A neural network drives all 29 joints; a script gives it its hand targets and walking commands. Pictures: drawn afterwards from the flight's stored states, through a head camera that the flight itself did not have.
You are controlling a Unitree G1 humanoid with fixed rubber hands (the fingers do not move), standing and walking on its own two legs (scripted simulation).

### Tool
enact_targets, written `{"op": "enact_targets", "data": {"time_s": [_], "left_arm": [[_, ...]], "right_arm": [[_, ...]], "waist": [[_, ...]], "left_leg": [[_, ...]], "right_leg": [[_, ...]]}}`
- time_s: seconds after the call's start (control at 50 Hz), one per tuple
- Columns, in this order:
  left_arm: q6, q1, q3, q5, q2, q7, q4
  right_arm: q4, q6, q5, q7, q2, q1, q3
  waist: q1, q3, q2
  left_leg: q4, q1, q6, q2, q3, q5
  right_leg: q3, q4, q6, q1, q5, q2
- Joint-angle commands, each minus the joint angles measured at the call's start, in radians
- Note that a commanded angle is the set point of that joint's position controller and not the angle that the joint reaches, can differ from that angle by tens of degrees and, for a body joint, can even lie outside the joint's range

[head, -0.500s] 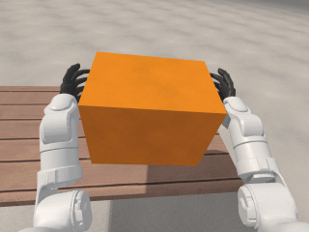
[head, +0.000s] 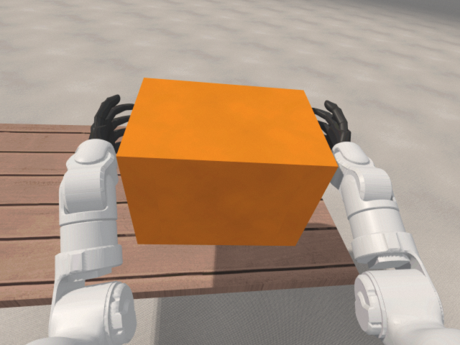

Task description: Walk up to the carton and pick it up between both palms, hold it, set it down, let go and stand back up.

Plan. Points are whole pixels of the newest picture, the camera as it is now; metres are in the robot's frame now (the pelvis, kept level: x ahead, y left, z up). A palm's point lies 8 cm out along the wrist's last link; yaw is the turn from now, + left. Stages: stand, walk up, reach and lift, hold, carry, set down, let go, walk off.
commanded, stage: hold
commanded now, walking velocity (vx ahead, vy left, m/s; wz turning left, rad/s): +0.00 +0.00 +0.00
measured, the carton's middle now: (222, 165) +0.37 +0.01 +0.15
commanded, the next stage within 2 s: set down in 1.58 s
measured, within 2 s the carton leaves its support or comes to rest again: neither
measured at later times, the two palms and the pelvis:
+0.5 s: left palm (104, 144) +0.35 +0.20 +0.21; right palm (336, 146) +0.36 -0.18 +0.21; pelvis +0.00 +0.00 +0.00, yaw +0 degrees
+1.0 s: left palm (105, 143) +0.35 +0.20 +0.21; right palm (336, 145) +0.36 -0.18 +0.22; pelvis +0.00 +0.00 +0.00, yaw +0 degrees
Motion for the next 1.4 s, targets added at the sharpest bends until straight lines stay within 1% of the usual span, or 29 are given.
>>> {"op": "enact_targets", "data": {"time_s": [0.0, 0.06, 0.08, 0.1, 0.2, 0.24, 0.3, 0.32, 0.34, 0.38, 0.52, 0.64, 0.7, 0.72, 0.78, 0.84, 0.92, 0.96, 0.98, 1.04, 1.1, 1.14, 1.16, 1.18, 1.2, 1.22, 1.3, 1.32, 1.38], "left_arm": [[-0.053, -0.635, -0.512, -0.16, -0.508, -0.109, -0.144], [-0.052, -0.625, -0.503, -0.164, -0.503, -0.112, -0.145], [-0.055, -0.625, -0.508, -0.168, -0.499, -0.111, -0.163], [-0.051, -0.614, -0.498, -0.161, -0.494, -0.113, -0.14], [-0.048, -0.621, -0.477, -0.148, -0.481, -0.124, -0.139], [-0.046, -0.621, -0.463, -0.145, -0.467, -0.132, -0.118], [-0.051, -0.64, -0.472, -0.152, -0.471, -0.137, -0.131], [-0.052, -0.644, -0.467, -0.15, -0.471, -0.138, -0.132], [-0.052, -0.639, -0.475, -0.151, -0.475, -0.138, -0.131], [-0.052, -0.632, -0.471, -0.151, -0.474, -0.14, -0.128], [-0.06, -0.659, -0.482, -0.156, -0.486, -0.133, -0.096], [-0.065, -0.664, -0.496, -0.162, -0.504, -0.123, -0.096], [-0.059, -0.641, -0.488, -0.156, -0.507, -0.122, -0.083], [-0.063, -0.652, -0.489, -0.158, -0.504, -0.121, -0.102], [-0.058, -0.639, -0.486, -0.157, -0.505, -0.119, -0.092], [-0.058, -0.637, -0.492, -0.159, -0.503, -0.117, -0.126], [-0.055, -0.627, -0.502, -0.16, -0.495, -0.12, -0.156], [-0.047, -0.614, -0.495, -0.154, -0.492, -0.121, -0.146], [-0.047, -0.621, -0.502, -0.155, -0.491, -0.122, -0.152], [-0.046, -0.613, -0.5, -0.157, -0.488, -0.122, -0.153], [-0.047, -0.609, -0.505, -0.16, -0.485, -0.124, -0.169], [-0.047, -0.617, -0.502, -0.16, -0.481, -0.124, -0.164], [-0.049, -0.625, -0.501, -0.159, -0.48, -0.123, -0.17], [-0.045, -0.614, -0.487, -0.152, -0.473, -0.126, -0.142], [-0.046, -0.614, -0.497, -0.16, -0.48, -0.128, -0.145], [-0.047, -0.617, -0.49, -0.154, -0.475, -0.128, -0.14], [-0.049, -0.626, -0.478, -0.156, -0.481, -0.13, -0.118], [-0.052, -0.635, -0.477, -0.156, -0.479, -0.13, -0.117], [-0.057, -0.644, -0.488, -0.165, -0.487, -0.129, -0.118]], "right_arm": [[-0.35, -0.066, 0.127, 0.14, 0.535, -0.759, 0.35], [-0.374, -0.066, 0.128, 0.135, 0.545, -0.77, 0.361], [-0.382, -0.066, 0.132, 0.133, 0.547, -0.76, 0.366], [-0.393, -0.066, 0.131, 0.13, 0.546, -0.776, 0.368], [-0.36, -0.056, 0.123, 0.122, 0.553, -0.753, 0.365], [-0.357, -0.052, 0.118, 0.119, 0.562, -0.758, 0.369], [-0.356, -0.051, 0.119, 0.116, 0.57, -0.753, 0.364], [-0.357, -0.051, 0.119, 0.115, 0.573, -0.758, 0.367], [-0.363, -0.053, 0.119, 0.114, 0.569, -0.754, 0.364], [-0.38, -0.055, 0.124, 0.111, 0.57, -0.765, 0.372], [-0.328, -0.058, 0.104, 0.121, 0.565, -0.77, 0.342], [-0.327, -0.067, 0.108, 0.131, 0.562, -0.783, 0.342], [-0.341, -0.068, 0.109, 0.131, 0.556, -0.787, 0.343], [-0.324, -0.065, 0.112, 0.13, 0.551, -0.771, 0.34], [-0.341, -0.069, 0.112, 0.133, 0.547, -0.787, 0.341], [-0.356, -0.07, 0.121, 0.133, 0.548, -0.777, 0.355], [-0.358, -0.061, 0.127, 0.127, 0.543, -0.74, 0.358], [-0.367, -0.06, 0.126, 0.127, 0.538, -0.747, 0.359], [-0.36, -0.059, 0.124, 0.126, 0.539, -0.74, 0.356], [-0.386, -0.062, 0.128, 0.124, 0.545, -0.757, 0.367], [-0.387, -0.058, 0.131, 0.119, 0.546, -0.737, 0.369], [-0.403, -0.058, 0.131, 0.118, 0.553, -0.757, 0.374], [-0.383, -0.054, 0.128, 0.118, 0.555, -0.741, 0.369], [-0.383, -0.054, 0.124, 0.118, 0.557, -0.753, 0.371], [-0.391, -0.056, 0.123, 0.118, 0.559, -0.753, 0.369], [-0.37, -0.052, 0.121, 0.118, 0.557, -0.742, 0.366], [-0.379, -0.057, 0.12, 0.119, 0.563, -0.777, 0.366], [-0.359, -0.054, 0.117, 0.12, 0.562, -0.768, 0.363], [-0.369, -0.06, 0.114, 0.121, 0.57, -0.775, 0.36]], "waist": [[-0.003, -0.325, 0.116], [0.003, -0.337, 0.085], [-0.001, -0.349, 0.084], [0.006, -0.337, 0.078], [0.006, -0.301, 0.068], [0.008, -0.284, 0.048], [-0.001, -0.302, 0.064], [0.002, -0.304, 0.063], [-0.004, -0.304, 0.073], [0.0, -0.326, 0.068], [-0.004, -0.289, 0.088], [-0.004, -0.318, 0.097], [0.0, -0.314, 0.09], [-0.003, -0.314, 0.096], [0.003, -0.309, 0.089], [0.003, -0.328, 0.083], [-0.009, -0.313, 0.095], [-0.003, -0.303, 0.091], [-0.009, -0.301, 0.101], [-0.002, -0.315, 0.09], [-0.007, -0.321, 0.096], [0.001, -0.319, 0.087], [-0.004, -0.31, 0.091], [0.006, -0.296, 0.076], [0.0, -0.309, 0.078], [0.0, -0.288, 0.082], [0.01, -0.308, 0.065], [0.006, -0.305, 0.063], [0.002, -0.318, 0.073]], "left_leg": [[0.013, 0.181, -0.033, -0.033, 0.022, 0.259], [0.015, 0.184, -0.025, -0.037, 0.025, 0.264], [0.018, 0.187, -0.026, -0.039, 0.024, 0.279], [0.019, 0.181, -0.022, -0.042, 0.027, 0.275], [0.001, 0.155, -0.015, -0.047, 0.033, 0.23], [-0.005, 0.143, -0.005, -0.05, 0.037, 0.208], [-0.004, 0.143, -0.011, -0.051, 0.037, 0.206], [-0.003, 0.142, -0.01, -0.052, 0.038, 0.212], [0.0, 0.143, -0.014, -0.052, 0.036, 0.217], [0.003, 0.149, -0.013, -0.054, 0.035, 0.226], [-0.019, 0.13, -0.014, -0.045, 0.032, 0.152], [-0.007, 0.153, -0.02, -0.038, 0.027, 0.184], [-0.004, 0.157, -0.019, -0.039, 0.028, 0.199], [-0.005, 0.161, -0.023, -0.039, 0.025, 0.205], [-0.002, 0.16, -0.02, -0.037, 0.025, 0.217], [0.008, 0.178, -0.023, -0.039, 0.027, 0.249], [0.012, 0.179, -0.031, -0.041, 0.027, 0.273], [0.008, 0.172, -0.029, -0.042, 0.029, 0.259], [0.007, 0.169, -0.03, -0.043, 0.03, 0.254], [0.011, 0.169, -0.025, -0.043, 0.029, 0.259], [0.015, 0.176, -0.029, -0.045, 0.03, 0.268], [0.013, 0.17, -0.023, -0.047, 0.03, 0.254], [0.008, 0.165, -0.024, -0.047, 0.03, 0.248], [0.004, 0.153, -0.017, -0.048, 0.033, 0.232], [0.003, 0.153, -0.017, -0.048, 0.032, 0.223], [-0.001, 0.148, -0.018, -0.046, 0.032, 0.219], [-0.004, 0.146, -0.01, -0.047, 0.033, 0.2], [-0.007, 0.146, -0.011, -0.046, 0.032, 0.194], [-0.005, 0.147, -0.012, -0.046, 0.032, 0.196]], "right_leg": [[-0.033, -0.015, 0.012, 0.016, 0.164, 0.044], [-0.031, -0.018, 0.019, 0.027, 0.185, 0.044], [-0.032, -0.012, 0.02, 0.035, 0.206, 0.045], [-0.03, -0.016, 0.021, 0.037, 0.211, 0.043], [-0.026, -0.019, 0.027, 0.046, 0.194, 0.036], [-0.022, -0.021, 0.032, 0.054, 0.2, 0.031], [-0.021, -0.019, 0.032, 0.06, 0.203, 0.028], [-0.021, -0.017, 0.033, 0.062, 0.208, 0.028], [-0.021, -0.015, 0.032, 0.063, 0.219, 0.028], [-0.022, -0.012, 0.036, 0.076, 0.235, 0.029], [-0.026, -0.026, 0.023, 0.025, 0.124, 0.029], [-0.028, -0.023, 0.018, 0.016, 0.128, 0.037], [-0.028, -0.024, 0.018, 0.02, 0.144, 0.038], [-0.03, -0.022, 0.018, 0.02, 0.143, 0.039], [-0.032, -0.025, 0.016, 0.015, 0.137, 0.042], [-0.032, -0.021, 0.019, 0.024, 0.167, 0.044], [-0.03, -0.015, 0.019, 0.036, 0.202, 0.043], [-0.03, -0.02, 0.019, 0.036, 0.187, 0.041], [-0.029, -0.018, 0.019, 0.036, 0.189, 0.038], [-0.028, -0.015, 0.022, 0.044, 0.207, 0.039], [-0.028, -0.011, 0.024, 0.05, 0.227, 0.036], [-0.028, -0.015, 0.028, 0.045, 0.216, 0.035], [-0.028, -0.012, 0.027, 0.045, 0.211, 0.035], [-0.027, -0.017, 0.028, 0.047, 0.202, 0.033], [-0.024, -0.016, 0.029, 0.049, 0.205, 0.032], [-0.024, -0.016, 0.026, 0.045, 0.196, 0.031], [-0.025, -0.021, 0.029, 0.044, 0.181, 0.032], [-0.025, -0.021, 0.028, 0.044, 0.174, 0.032], [-0.023, -0.021, 0.027, 0.04, 0.175, 0.031]]}}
